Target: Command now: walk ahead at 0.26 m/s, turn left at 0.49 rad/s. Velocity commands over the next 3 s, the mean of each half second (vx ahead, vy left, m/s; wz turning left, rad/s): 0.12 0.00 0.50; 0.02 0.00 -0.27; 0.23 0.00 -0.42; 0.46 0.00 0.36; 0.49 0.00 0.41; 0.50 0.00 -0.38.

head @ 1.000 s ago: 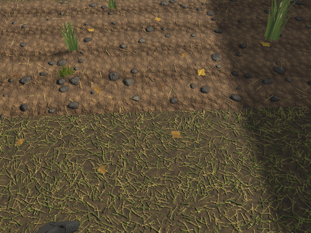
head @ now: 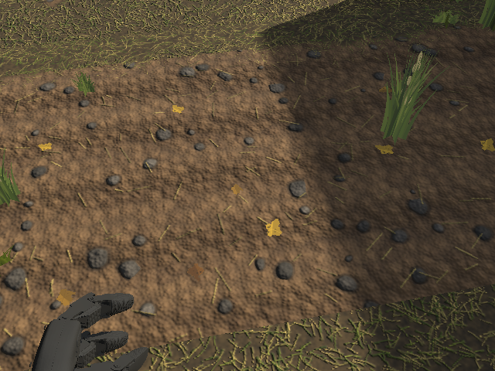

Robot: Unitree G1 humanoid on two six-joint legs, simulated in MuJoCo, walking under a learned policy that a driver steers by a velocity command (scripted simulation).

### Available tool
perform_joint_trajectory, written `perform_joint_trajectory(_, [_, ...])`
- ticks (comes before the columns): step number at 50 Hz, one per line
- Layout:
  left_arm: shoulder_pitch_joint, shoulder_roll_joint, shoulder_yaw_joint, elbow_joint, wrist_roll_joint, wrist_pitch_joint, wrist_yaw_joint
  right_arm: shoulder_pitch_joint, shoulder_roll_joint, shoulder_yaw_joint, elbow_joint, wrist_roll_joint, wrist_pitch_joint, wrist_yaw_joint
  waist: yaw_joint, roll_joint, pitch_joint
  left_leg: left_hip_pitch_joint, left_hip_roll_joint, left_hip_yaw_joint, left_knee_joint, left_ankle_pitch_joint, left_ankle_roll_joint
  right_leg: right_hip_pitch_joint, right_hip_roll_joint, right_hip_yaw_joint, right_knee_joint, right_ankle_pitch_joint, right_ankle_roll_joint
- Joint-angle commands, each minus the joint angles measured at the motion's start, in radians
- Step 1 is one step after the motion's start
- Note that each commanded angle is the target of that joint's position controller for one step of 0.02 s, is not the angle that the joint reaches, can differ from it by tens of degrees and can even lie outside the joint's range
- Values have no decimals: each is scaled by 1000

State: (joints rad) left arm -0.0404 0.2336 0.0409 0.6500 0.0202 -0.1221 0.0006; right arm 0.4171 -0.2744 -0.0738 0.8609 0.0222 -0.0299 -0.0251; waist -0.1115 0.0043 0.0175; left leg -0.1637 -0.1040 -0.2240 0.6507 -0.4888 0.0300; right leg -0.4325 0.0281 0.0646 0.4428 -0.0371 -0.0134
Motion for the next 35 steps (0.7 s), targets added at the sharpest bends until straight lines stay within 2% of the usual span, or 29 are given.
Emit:
perform_joint_trajectory(1, [308,199,69,6,-15,33,8,132,-120,-7,-98,7,-16,-2,136,-241,-400,-520,67,58,578,-219,-52,754,-529,532,28,477,-313])
perform_joint_trajectory(2, [260,133,51,-10,-17,43,12,27,-163,-25,-107,11,0,-8,156,-150,-267,-569,95,83,631,-137,-75,646,-447,401,0,398,-267])
perform_joint_trajectory(3, [197,112,40,-8,-14,53,13,-32,-163,-31,-121,6,17,-13,138,-91,-190,-565,120,114,619,-76,-92,525,-387,293,-29,383,-231])
perform_joint_trajectory(4, [151,101,34,-5,-12,60,11,-54,-156,-37,-133,-3,35,-17,115,-91,-134,-540,142,123,594,-41,-102,415,-350,228,-56,375,-217])
perform_joint_trajectory(5, [117,110,35,2,-3,65,9,-49,-127,-35,-141,-2,52,-16,87,-114,-95,-480,156,138,559,-13,-106,306,-320,162,-97,354,-206])
perform_joint_trajectory(6, [101,125,41,9,4,64,7,-49,-95,-29,-153,-2,61,-15,78,-141,-77,-434,154,166,518,25,-109,237,-297,108,-135,341,-207])
perform_joint_trajectory(7, [93,137,47,16,6,63,8,-56,-73,-24,-167,-2,65,-14,74,-155,-78,-414,155,181,471,58,-111,217,-293,73,-155,345,-216])
perform_joint_trajectory(9, [80,157,56,27,0,65,14,-87,-67,-21,-191,-6,67,-6,75,-143,-104,-375,168,189,365,141,-104,216,-302,21,-167,347,-224])
perform_joint_trajectory(11, [66,172,61,34,-10,72,20,-123,-68,-17,-211,-8,67,8,81,-132,-127,-311,173,201,254,230,-90,212,-307,-27,-175,316,-219])
perform_joint_trajectory(14, [81,202,68,53,-24,84,21,-185,-95,-22,-247,-8,74,28,98,-132,-117,-261,168,222,143,265,-66,225,-324,-60,-165,208,-201])
perform_joint_trajectory(17, [102,233,77,73,-44,91,17,-218,-120,-33,-277,-10,85,43,98,-131,-96,-219,151,248,10,246,-28,266,-346,-65,-104,120,-163])
perform_joint_trajectory(18, [102,236,78,80,-53,94,18,-205,-119,-36,-276,-12,85,45,85,-123,-94,-167,133,267,-77,294,-9,261,-335,-83,-57,86,-136])
perform_joint_trajectory(19, [135,218,74,95,-54,96,17,-188,-135,-45,-270,-15,83,41,84,-95,-99,-89,111,266,-150,357,17,233,-303,-113,14,17,-93])
perform_joint_trajectory(20, [202,180,64,118,-33,98,12,-145,-201,-67,-267,-14,80,27,86,40,-122,55,177,152,-227,601,64,137,-234,-187,183,-111,-18])
perform_joint_trajectory(21, [230,121,38,89,20,97,1,-148,-304,-79,-301,-27,79,8,125,341,-141,228,448,-206,-233,953,217,-157,-86,-250,517,-611,83])
perform_joint_trajectory(22, [163,157,45,78,2,98,7,-124,-255,-60,-309,-51,62,14,46,255,-222,178,515,-264,-271,901,338,-216,-53,-85,689,-665,90])
perform_joint_trajectory(23, [129,188,54,81,-27,106,11,-142,-205,-43,-297,-53,45,19,46,163,-196,143,456,-156,-274,854,303,-215,-83,-49,743,-598,77])
perform_joint_trajectory(24, [148,178,53,100,-35,114,16,-197,-160,-28,-287,-43,34,19,78,123,-176,116,400,-74,-271,779,243,-209,-103,-35,713,-529,68])
perform_joint_trajectory(25, [162,169,51,125,-27,122,22,-241,-117,-11,-283,-38,30,17,95,94,-172,91,369,-25,-275,727,201,-178,-123,-22,670,-475,71])
perform_joint_trajectory(26, [186,161,50,143,-22,130,23,-280,-93,3,-272,-38,28,15,121,104,-164,24,344,32,-283,753,188,-96,-122,-28,649,-416,80])
perform_joint_trajectory(27, [217,152,47,162,-25,135,22,-299,-76,12,-261,-48,24,13,140,116,-162,-20,325,76,-296,759,183,-28,-114,-32,620,-374,88])
perform_joint_trajectory(28, [235,142,43,173,-31,138,21,-314,-70,14,-251,-55,20,11,147,123,-152,-36,313,108,-307,728,179,10,-112,-33,553,-348,94])
perform_joint_trajectory(30, [206,133,32,170,-32,141,22,-332,-83,10,-234,-59,15,5,128,122,-120,-49,309,130,-322,637,177,64,-109,-38,414,-324,96])
perform_joint_trajectory(33, [174,171,38,144,-36,148,24,-308,-146,-12,-201,-48,28,-7,94,125,-90,-8,368,75,-330,554,216,49,-95,-60,365,-373,90])
perform_joint_trajectory(35, [174,178,43,136,-41,153,24,-305,-157,-19,-189,-40,38,-13,87,117,-68,17,404,45,-333,535,231,14,-94,-66,378,-405,81])
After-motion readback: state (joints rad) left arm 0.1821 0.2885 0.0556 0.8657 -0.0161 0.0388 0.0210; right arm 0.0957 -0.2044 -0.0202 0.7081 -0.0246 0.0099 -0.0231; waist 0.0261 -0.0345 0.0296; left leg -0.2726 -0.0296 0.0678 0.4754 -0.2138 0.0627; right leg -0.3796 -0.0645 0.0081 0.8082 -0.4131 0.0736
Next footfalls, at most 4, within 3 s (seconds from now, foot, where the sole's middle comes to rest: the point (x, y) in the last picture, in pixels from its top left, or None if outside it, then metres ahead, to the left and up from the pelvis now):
0.40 left None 0.14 0.15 -0.76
0.88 right None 0.13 -0.08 -0.76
1.36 left None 0.21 0.14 -0.76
1.76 right None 0.41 -0.15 -0.76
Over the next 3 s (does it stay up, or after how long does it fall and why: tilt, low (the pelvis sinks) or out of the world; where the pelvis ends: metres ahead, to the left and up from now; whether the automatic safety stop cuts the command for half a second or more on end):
stays up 0.98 0.09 0.01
